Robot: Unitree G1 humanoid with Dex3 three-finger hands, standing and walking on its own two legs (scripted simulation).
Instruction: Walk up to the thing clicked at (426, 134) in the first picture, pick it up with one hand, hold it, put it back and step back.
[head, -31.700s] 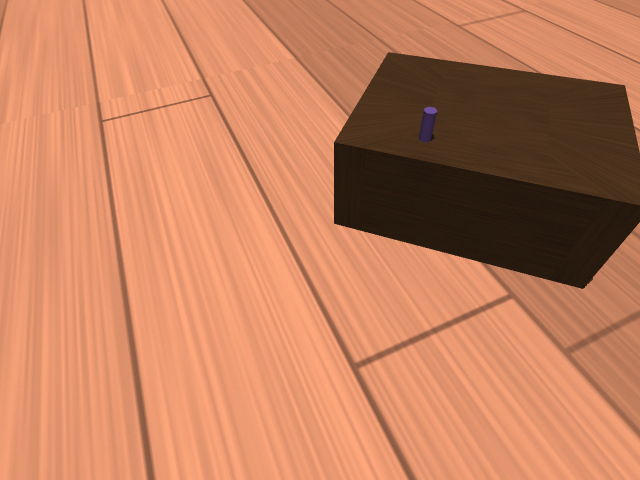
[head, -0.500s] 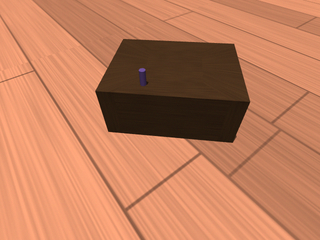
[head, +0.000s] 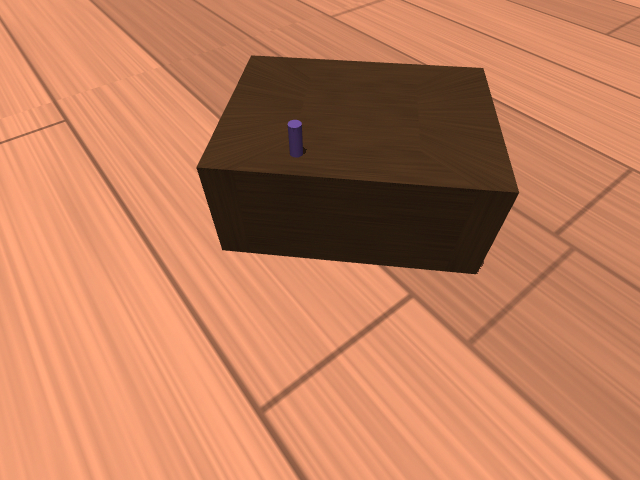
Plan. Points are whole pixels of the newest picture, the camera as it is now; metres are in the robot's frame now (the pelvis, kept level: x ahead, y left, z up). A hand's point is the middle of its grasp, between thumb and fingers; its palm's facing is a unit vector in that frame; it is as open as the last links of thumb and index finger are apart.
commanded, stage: step back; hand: left
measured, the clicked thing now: (295, 139) +1.10 +0.16 -0.28
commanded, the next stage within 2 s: stand in 0.64 s
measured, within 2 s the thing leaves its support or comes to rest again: neither
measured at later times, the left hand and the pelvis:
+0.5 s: hand out of the picture +0.14 +0.25 -0.14, palm faces -0.03 -0.93 -0.36, open 7.3 cm; pelvis +0.03 -0.01 +0.01, yaw -2 degrees
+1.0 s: hand out of the picture +0.11 +0.24 -0.13, palm faces -0.05 -0.94 -0.34, open 7.3 cm; pelvis +0.02 -0.01 +0.02, yaw -2 degrees
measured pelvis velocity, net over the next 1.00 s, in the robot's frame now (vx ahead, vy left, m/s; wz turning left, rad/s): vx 0.02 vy -0.01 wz -0.04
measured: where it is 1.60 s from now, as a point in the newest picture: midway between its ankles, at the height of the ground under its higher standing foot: outside the picture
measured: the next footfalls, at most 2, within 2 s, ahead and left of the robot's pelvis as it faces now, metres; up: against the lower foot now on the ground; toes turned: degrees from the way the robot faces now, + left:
none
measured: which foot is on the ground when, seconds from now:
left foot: down 0.00-1.00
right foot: down 0.00-1.00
